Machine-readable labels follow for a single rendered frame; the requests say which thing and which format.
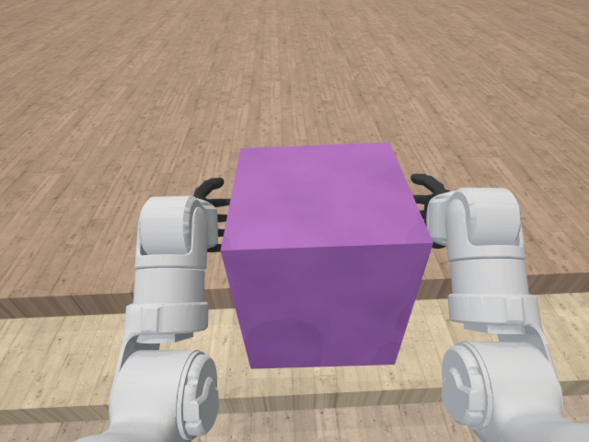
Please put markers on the carton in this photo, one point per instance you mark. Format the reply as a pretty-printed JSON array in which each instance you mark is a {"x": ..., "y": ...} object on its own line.
[{"x": 324, "y": 250}]

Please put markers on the robot right upper arm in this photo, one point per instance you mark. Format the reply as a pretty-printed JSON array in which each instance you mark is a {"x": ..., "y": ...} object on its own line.
[{"x": 506, "y": 392}]

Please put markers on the robot right hand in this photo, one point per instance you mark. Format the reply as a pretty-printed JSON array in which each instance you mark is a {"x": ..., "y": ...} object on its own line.
[{"x": 434, "y": 186}]

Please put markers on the robot left upper arm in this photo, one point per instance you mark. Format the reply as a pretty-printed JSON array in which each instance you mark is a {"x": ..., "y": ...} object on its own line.
[{"x": 162, "y": 396}]

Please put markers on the robot left hand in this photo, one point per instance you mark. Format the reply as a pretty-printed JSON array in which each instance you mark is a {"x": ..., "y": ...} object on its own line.
[{"x": 201, "y": 192}]

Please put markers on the robot right forearm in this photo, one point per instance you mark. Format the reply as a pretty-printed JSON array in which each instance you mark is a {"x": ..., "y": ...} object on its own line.
[{"x": 482, "y": 230}]

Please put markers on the robot left forearm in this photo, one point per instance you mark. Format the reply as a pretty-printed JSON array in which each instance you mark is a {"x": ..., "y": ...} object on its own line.
[{"x": 173, "y": 236}]

